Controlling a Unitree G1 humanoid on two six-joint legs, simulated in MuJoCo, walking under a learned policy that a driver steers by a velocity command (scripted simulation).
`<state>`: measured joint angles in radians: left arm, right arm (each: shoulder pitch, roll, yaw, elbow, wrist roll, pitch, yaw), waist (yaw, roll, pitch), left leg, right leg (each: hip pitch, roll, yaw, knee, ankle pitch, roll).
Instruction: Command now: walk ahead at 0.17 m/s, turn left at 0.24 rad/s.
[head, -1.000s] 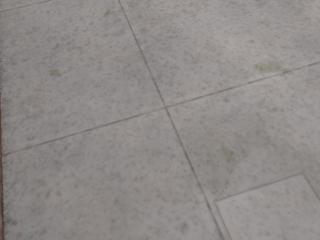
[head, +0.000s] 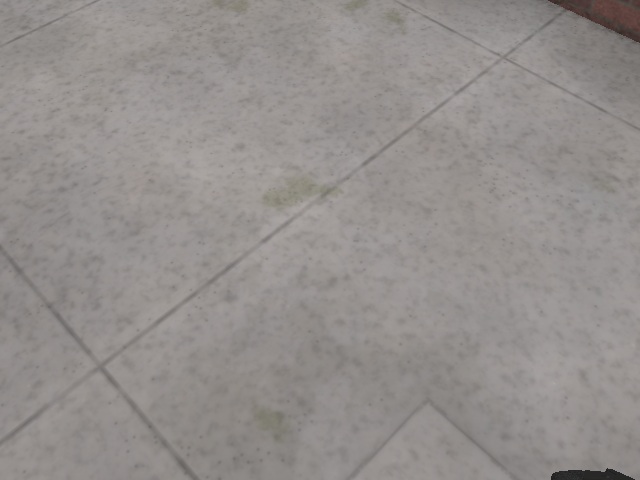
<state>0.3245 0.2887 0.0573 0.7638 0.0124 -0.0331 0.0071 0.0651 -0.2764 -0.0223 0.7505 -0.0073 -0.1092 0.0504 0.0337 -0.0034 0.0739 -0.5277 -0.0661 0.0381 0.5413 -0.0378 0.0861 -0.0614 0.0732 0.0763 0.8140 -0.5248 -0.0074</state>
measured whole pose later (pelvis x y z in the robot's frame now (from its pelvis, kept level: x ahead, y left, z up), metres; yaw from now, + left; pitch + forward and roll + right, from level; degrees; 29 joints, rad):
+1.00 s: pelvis +0.07 -0.02 +0.02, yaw +36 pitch +1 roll -1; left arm 0.15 0.34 0.08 0.72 0.00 0.01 0.03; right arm 0.16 -0.31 -0.07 0.61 0.00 0.05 0.01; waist 0.02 -0.03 0.06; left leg -0.30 -0.01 -0.01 0.57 -0.30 0.05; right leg -0.42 -0.07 -0.05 0.97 -0.53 0.06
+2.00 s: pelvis +0.05 -0.02 +0.02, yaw +60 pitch -1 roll +0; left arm 0.20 0.29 0.02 0.80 0.01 0.00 0.01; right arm 0.19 -0.24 -0.02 0.69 -0.02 0.03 -0.01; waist 0.03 -0.03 0.04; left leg -0.19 -0.03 -0.05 0.50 -0.30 0.02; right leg -0.19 -0.06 0.00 0.48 -0.27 0.06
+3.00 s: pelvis +0.20 +0.23 +0.01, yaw +59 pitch +1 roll +1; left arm 0.44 0.27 0.02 0.95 -0.02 -0.06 0.00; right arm 0.03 -0.26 -0.03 0.69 0.01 -0.09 0.04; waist 0.06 -0.01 0.06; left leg -0.46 -0.04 0.06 0.57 -0.14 0.08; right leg -0.09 0.01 0.06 0.96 -0.48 -0.03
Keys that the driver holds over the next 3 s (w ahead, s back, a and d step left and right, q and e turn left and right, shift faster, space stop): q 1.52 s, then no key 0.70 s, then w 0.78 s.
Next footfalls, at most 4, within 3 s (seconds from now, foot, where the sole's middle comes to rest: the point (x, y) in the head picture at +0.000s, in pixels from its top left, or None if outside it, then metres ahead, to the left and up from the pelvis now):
0.40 right None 0.18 -0.14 -0.75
0.92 left None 0.04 0.08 -0.75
1.46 right None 0.20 -0.07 -0.75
1.84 left None -0.03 0.06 -0.75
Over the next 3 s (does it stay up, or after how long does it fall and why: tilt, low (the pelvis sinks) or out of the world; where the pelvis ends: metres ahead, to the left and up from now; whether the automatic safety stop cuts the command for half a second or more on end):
stays up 0.20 0.23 0.01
